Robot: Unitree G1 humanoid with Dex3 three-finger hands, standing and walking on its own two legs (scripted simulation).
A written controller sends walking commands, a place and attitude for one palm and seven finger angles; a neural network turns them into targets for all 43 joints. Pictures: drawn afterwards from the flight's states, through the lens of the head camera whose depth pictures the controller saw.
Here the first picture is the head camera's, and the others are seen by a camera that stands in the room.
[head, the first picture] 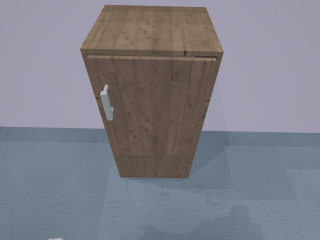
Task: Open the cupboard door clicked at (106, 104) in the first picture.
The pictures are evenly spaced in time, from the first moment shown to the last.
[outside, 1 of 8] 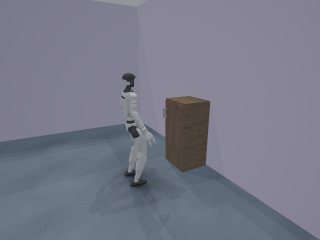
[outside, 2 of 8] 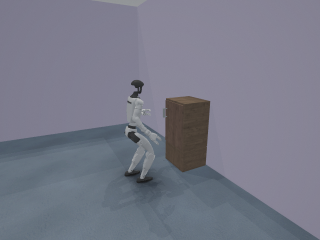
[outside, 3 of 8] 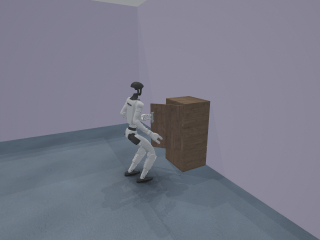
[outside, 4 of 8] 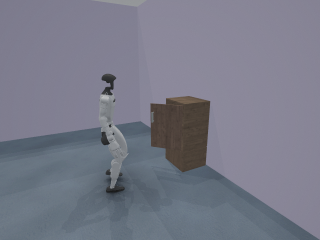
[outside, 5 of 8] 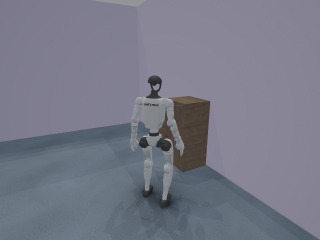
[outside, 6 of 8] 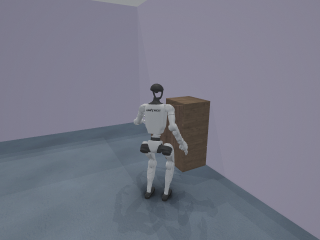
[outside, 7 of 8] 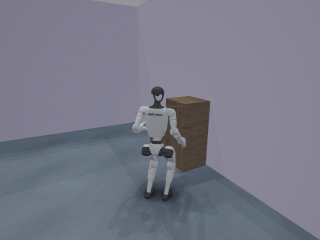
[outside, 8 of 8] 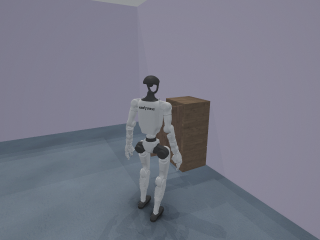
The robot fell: no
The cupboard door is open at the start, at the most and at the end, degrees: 0 88 85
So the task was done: yes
